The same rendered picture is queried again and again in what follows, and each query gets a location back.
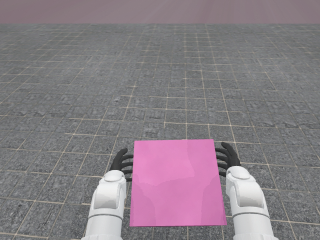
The right robot forearm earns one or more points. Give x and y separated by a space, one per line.
248 206

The carton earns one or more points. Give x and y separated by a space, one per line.
176 183

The robot right hand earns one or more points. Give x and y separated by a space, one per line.
231 159

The left robot forearm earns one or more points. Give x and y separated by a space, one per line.
107 208

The robot left hand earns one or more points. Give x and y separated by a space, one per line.
118 165

